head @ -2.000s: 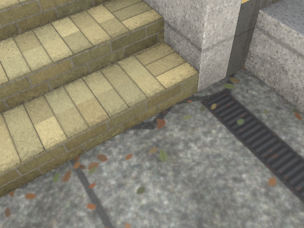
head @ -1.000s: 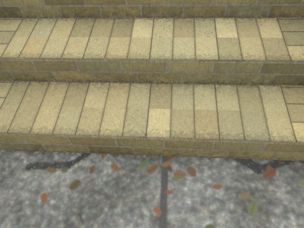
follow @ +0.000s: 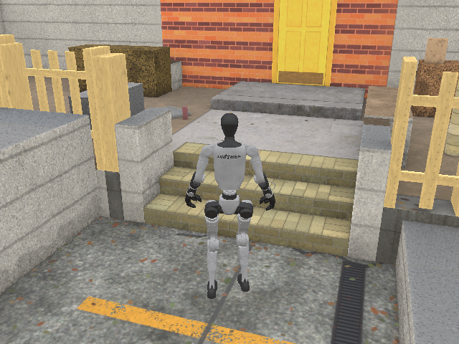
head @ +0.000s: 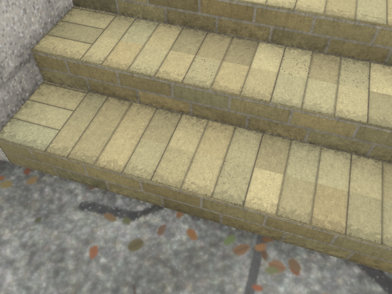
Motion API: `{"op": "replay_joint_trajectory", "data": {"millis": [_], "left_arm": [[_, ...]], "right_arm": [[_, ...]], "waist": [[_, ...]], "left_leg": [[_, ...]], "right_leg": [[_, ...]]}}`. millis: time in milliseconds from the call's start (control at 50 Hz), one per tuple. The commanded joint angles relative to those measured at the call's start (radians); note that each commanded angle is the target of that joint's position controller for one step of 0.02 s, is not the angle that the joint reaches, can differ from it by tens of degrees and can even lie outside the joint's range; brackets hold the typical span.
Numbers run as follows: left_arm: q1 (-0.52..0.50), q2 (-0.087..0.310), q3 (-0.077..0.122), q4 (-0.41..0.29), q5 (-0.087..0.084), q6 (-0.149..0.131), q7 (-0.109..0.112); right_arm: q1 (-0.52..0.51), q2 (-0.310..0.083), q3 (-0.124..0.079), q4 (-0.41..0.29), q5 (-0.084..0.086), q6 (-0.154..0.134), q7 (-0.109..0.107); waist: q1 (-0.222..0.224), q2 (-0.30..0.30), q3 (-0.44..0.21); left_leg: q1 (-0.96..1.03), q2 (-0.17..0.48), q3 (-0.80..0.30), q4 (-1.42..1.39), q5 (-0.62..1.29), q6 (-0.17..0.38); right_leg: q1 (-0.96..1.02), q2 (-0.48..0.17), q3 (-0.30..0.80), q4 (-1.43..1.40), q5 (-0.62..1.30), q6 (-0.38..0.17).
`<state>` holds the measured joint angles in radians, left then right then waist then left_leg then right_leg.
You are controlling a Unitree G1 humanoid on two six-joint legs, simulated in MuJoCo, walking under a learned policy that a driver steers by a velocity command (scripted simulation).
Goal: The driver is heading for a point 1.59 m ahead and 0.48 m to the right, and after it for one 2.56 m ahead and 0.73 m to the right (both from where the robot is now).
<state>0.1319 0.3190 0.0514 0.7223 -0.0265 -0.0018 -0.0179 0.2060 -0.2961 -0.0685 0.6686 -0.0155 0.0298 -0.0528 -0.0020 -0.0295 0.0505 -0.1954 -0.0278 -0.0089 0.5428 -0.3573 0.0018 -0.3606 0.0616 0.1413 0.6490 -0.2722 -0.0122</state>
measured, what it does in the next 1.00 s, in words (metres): steps on the spot, turning right: left foot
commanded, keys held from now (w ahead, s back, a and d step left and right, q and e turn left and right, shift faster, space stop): e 0.74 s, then no key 0.26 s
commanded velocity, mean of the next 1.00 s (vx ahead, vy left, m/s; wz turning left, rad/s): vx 0.00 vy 0.00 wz -0.49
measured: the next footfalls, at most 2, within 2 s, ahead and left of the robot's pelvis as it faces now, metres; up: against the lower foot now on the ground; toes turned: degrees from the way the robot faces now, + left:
left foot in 0.72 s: +0.14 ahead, +0.07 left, +0.00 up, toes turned -32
right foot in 1.08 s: -0.01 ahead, -0.16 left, +0.00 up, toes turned -28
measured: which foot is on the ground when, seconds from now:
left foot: down 0.00-0.20, up 0.22-0.70, down 0.72-1.00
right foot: down 0.00-0.72, up 0.74-1.00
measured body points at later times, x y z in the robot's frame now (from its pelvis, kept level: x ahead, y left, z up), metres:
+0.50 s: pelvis +0.02 -0.05 +0.01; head +0.05 -0.09 +0.46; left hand +0.23 +0.19 -0.06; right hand +0.12 -0.37 -0.09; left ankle +0.09 +0.12 -0.67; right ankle +0.03 -0.13 -0.73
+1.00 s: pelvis +0.04 -0.02 +0.01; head +0.08 -0.03 +0.46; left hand +0.32 +0.15 -0.09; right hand +0.02 -0.32 -0.09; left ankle +0.11 +0.09 -0.73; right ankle -0.05 -0.14 -0.69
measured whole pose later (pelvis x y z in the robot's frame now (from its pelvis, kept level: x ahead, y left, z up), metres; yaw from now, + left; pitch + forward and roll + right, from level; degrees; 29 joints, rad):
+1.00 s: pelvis +0.04 -0.02 +0.01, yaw -31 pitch +0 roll +0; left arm 0.18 0.33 0.07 0.65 -0.01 0.06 0.02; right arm 0.17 -0.26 -0.04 0.72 0.00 0.00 -0.01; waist -0.01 -0.03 0.07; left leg -0.22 0.01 -0.02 0.45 -0.24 0.00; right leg -0.35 0.01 0.09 0.82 -0.46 0.10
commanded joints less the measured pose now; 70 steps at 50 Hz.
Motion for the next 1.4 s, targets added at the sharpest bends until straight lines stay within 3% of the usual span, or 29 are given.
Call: {"op": "replay_joint_trajectory", "data": {"millis": [20,40,100,180,200,220,240,260,300,380,460,560,680,700,720,740,760,780,840,960,1000,1040,1060,1080,1100,1120,1140,1220,1400], "left_arm": [[-0.022,0.09,0.032,-0.096,0.008,0.003,-0.009],[-0.044,0.103,0.038,-0.114,0.009,0.008,-0.015],[-0.063,0.075,0.029,-0.139,0.001,0.025,-0.026],[0.072,0.109,0.058,-0.117,0.003,0.034,-0.03],[0.124,0.157,0.078,-0.12,0.008,0.033,-0.015],[0.133,0.309,0.103,-0.158,0.028,0.024,0.003],[0.167,0.252,0.078,-0.161,0.058,0.002,-0.007],[0.113,0.22,0.067,-0.165,0.053,-0.016,-0.009],[0.04,0.186,0.06,-0.16,0.014,-0.015,0.007],[0.012,0.173,0.05,-0.168,0.019,0.007,0.035],[0.034,0.177,0.054,-0.163,0.013,0.02,0.051],[0.032,0.183,0.062,-0.167,0.018,0.031,0.048],[-0.002,0.179,0.065,-0.178,0.0,0.047,0.042],[-0.012,0.17,0.062,-0.181,-0.008,0.049,0.044],[0.02,0.135,0.051,-0.181,-0.004,0.048,0.045],[0.07,0.099,0.041,-0.194,0.003,0.043,0.041],[0.068,0.178,0.066,-0.183,0.011,0.034,0.043],[0.089,0.224,0.083,-0.167,0.016,0.033,0.042],[0.097,0.15,0.068,-0.131,0.017,0.053,0.045],[0.01,0.055,0.021,-0.162,0.021,0.045,0.035],[0.016,0.068,0.022,-0.153,0.016,0.043,0.032],[0.078,0.066,0.024,-0.119,0.018,0.042,0.029],[0.081,0.083,0.025,-0.118,0.025,0.042,0.031],[0.094,0.131,0.03,-0.128,0.03,0.043,0.041],[0.05,0.179,0.036,-0.127,0.045,0.046,0.045],[0.016,0.1,0.018,-0.137,0.047,0.039,0.035],[0.009,0.067,0.007,-0.132,0.051,0.031,0.028],[0.037,0.072,0.001,-0.105,0.047,0.007,0.027],[0.041,0.058,-0.007,-0.067,0.043,-0.001,0.026]], "right_arm": [[0.019,-0.146,-0.045,-0.066,0.008,-0.011,-0.018],[0.006,-0.147,-0.043,-0.074,0.011,-0.015,-0.018],[-0.049,-0.195,-0.06,-0.073,0.024,-0.019,-0.012],[-0.051,-0.171,-0.052,-0.067,0.039,-0.016,0.0],[0.003,-0.144,-0.045,-0.055,0.031,-0.029,0.007],[-0.023,-0.062,-0.016,-0.117,-0.022,-0.037,0.01],[-0.065,-0.104,-0.021,-0.112,-0.005,-0.041,0.011],[-0.067,-0.129,-0.027,-0.107,0.02,-0.036,0.012],[-0.07,-0.145,-0.036,-0.079,0.005,-0.033,-0.002],[-0.044,-0.115,-0.031,-0.058,0.009,-0.032,0.008],[-0.089,-0.095,-0.021,-0.063,0.009,-0.033,0.01],[-0.125,-0.101,-0.022,-0.065,0.017,-0.05,0.022],[-0.075,-0.11,-0.031,-0.047,0.028,-0.079,0.044],[-0.046,-0.115,-0.035,-0.033,0.025,-0.081,0.043],[-0.028,-0.156,-0.045,-0.032,0.015,-0.078,0.039],[-0.075,-0.241,-0.058,-0.045,-0.008,-0.066,0.034],[-0.063,-0.205,-0.054,-0.05,-0.033,-0.067,0.039],[-0.087,-0.161,-0.037,-0.058,-0.02,-0.069,0.037],[-0.115,-0.113,-0.016,-0.05,0.018,-0.063,0.03],[-0.079,-0.141,-0.016,-0.021,0.011,-0.041,0.034],[-0.054,-0.165,-0.02,-0.008,0.018,-0.034,0.04],[-0.06,-0.154,-0.01,0.003,0.033,-0.033,0.043],[-0.014,-0.132,-0.001,0.022,0.035,-0.042,0.045],[0.014,-0.106,0.012,0.026,0.01,-0.058,0.052],[0.039,-0.055,0.028,0.019,-0.012,-0.073,0.057],[-0.011,-0.077,0.028,0.025,-0.021,-0.072,0.052],[-0.042,-0.093,0.024,0.027,-0.016,-0.07,0.05],[-0.029,-0.103,0.022,0.052,-0.001,-0.056,0.034],[0.003,-0.106,0.021,0.125,0.003,-0.05,0.02]], "waist": [[-0.02,0.229,-0.09],[-0.025,0.19,-0.061],[-0.018,0.152,-0.037],[0.037,0.143,-0.112],[0.054,0.025,-0.148],[0.026,-0.286,-0.158],[0.084,-0.178,-0.279],[0.054,-0.098,-0.205],[0.022,-0.006,-0.125],[-0.004,-0.053,-0.144],[0.015,-0.072,-0.13],[0.034,-0.115,-0.103],[0.005,-0.126,-0.129],[-0.014,-0.114,-0.134],[-0.002,-0.035,-0.164],[0.061,0.235,-0.127],[0.023,0.258,-0.102],[0.037,0.181,-0.096],[0.029,0.147,-0.066],[-0.02,0.214,-0.108],[-0.032,0.228,-0.111],[0.006,0.207,-0.106],[0.005,0.174,-0.104],[-0.011,0.08,-0.148],[-0.065,-0.113,-0.155],[-0.029,-0.084,-0.146],[-0.018,-0.062,-0.119],[-0.01,-0.074,-0.052],[-0.01,-0.009,-0.047]], "left_leg": [[0.167,0.391,-0.31,-0.115,0.688,0.231],[0.154,0.432,-0.324,-0.129,0.722,0.257],[0.11,0.354,-0.169,-0.122,0.708,0.186],[0.005,0.242,0.025,0.071,0.643,0.1],[-0.114,0.182,0.088,0.26,0.456,0.03],[-0.446,0.013,0.098,0.582,-0.281,-0.073],[-0.445,-0.008,-0.099,0.734,-0.393,-0.076],[-0.471,0.02,-0.113,0.772,-0.329,-0.073],[-0.472,0.063,-0.105,0.674,-0.165,-0.068],[-0.353,0.028,-0.088,0.562,-0.028,-0.093],[-0.35,0.012,-0.105,0.383,0.016,-0.111],[-0.271,-0.007,-0.117,0.219,0.007,-0.102],[-0.1,-0.027,-0.102,-0.075,0.072,-0.058],[-0.015,-0.009,-0.093,-0.192,0.182,-0.042],[0.108,0.112,-0.174,-0.226,0.257,0.003],[0.16,0.302,-0.398,-0.243,0.434,0.136],[0.089,0.412,-0.501,-0.254,0.517,0.263],[0.06,0.401,-0.443,-0.238,0.505,0.269],[0.072,0.269,-0.269,-0.205,0.483,0.201],[0.111,0.237,-0.169,-0.181,0.571,0.213],[0.098,0.245,-0.182,-0.169,0.577,0.216],[0.055,0.229,-0.169,-0.135,0.548,0.185],[0.006,0.213,-0.161,-0.132,0.49,0.136],[-0.071,0.175,-0.123,-0.088,0.372,0.062],[-0.09,0.083,-0.023,-0.08,0.143,-0.014],[-0.011,0.09,-0.021,-0.098,0.107,-0.054],[-0.001,0.084,-0.016,-0.102,0.157,-0.067],[-0.005,0.086,-0.018,-0.1,0.221,-0.066],[0.027,0.095,-0.02,-0.119,0.248,-0.082]], "right_leg": [[-0.195,-0.034,-0.075,0.233,-0.242,0.011],[-0.242,-0.072,-0.086,0.323,-0.332,0.024],[-0.181,-0.111,-0.135,0.224,-0.204,0.041],[0.145,-0.006,-0.24,-0.068,0.039,0.002],[0.304,-0.037,-0.113,-0.168,0.264,-0.047],[0.442,-0.358,0.411,-0.247,0.656,-0.242],[0.413,-0.454,0.54,-0.294,0.651,-0.376],[0.365,-0.424,0.444,-0.287,0.588,-0.357],[0.293,-0.317,0.306,-0.288,0.413,-0.251],[0.214,-0.234,0.221,-0.312,0.417,-0.22],[0.222,-0.211,0.262,-0.323,0.246,-0.212],[0.176,-0.192,0.34,-0.317,0.118,-0.206],[0.202,-0.165,0.424,-0.236,0.294,-0.174],[0.167,-0.135,0.408,-0.206,0.266,-0.144],[0.082,-0.086,0.35,-0.115,0.085,-0.094],[-0.109,0.066,0.148,0.07,-0.237,-0.026],[-0.177,0.076,0.058,0.313,-0.39,0.03],[-0.174,0.03,0.056,0.441,-0.334,0.059],[-0.2,0.022,0.038,0.54,-0.206,0.111],[-0.028,-0.046,-0.078,0.155,-0.205,0.122],[0.047,-0.042,-0.119,0.016,-0.16,0.112],[0.179,-0.029,-0.145,-0.245,0.045,0.077],[0.271,-0.044,-0.112,-0.348,0.157,0.046],[0.401,-0.146,0.001,-0.318,0.361,0.011],[0.344,-0.232,0.08,-0.25,0.409,-0.072],[0.248,-0.234,0.087,-0.259,0.299,-0.116],[0.228,-0.195,0.064,-0.264,0.201,-0.094],[0.176,-0.154,0.042,-0.265,0.2,-0.05],[0.172,-0.133,0.033,-0.268,0.23,-0.053]]}}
